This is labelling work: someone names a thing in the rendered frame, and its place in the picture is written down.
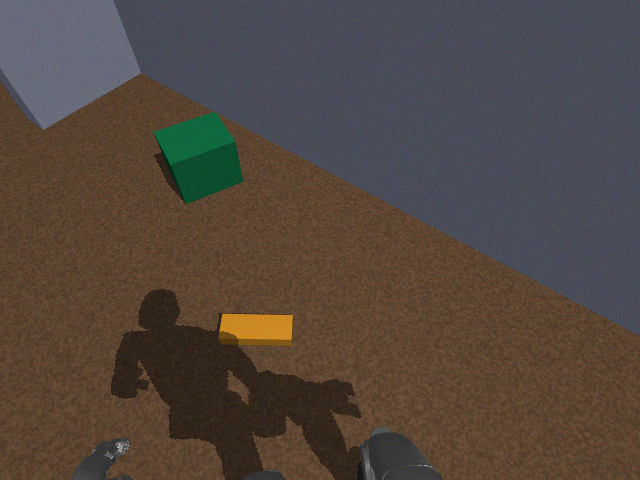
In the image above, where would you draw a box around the left robot hand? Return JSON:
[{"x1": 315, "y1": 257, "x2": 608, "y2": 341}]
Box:
[{"x1": 71, "y1": 437, "x2": 132, "y2": 480}]

